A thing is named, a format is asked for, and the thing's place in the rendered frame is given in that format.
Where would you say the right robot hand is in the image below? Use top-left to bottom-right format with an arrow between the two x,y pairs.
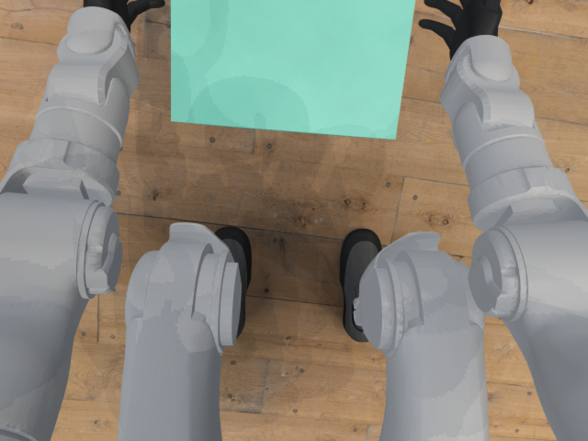
418,0 -> 503,61

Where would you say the carton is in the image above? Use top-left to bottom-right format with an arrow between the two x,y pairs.
171,0 -> 415,140

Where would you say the right robot upper arm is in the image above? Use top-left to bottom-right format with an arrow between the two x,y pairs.
468,220 -> 588,441

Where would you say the right robot forearm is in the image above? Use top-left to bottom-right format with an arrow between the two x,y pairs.
440,35 -> 588,232

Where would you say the robot right shin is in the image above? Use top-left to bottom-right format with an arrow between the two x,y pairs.
354,232 -> 485,343

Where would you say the left robot forearm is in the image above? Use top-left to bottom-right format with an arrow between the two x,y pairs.
0,6 -> 140,207

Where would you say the left robot upper arm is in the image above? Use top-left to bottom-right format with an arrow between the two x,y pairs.
0,192 -> 123,441

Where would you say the left robot hand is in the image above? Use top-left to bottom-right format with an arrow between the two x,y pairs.
83,0 -> 165,32

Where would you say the robot right thigh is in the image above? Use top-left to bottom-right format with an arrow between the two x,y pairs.
365,251 -> 489,441

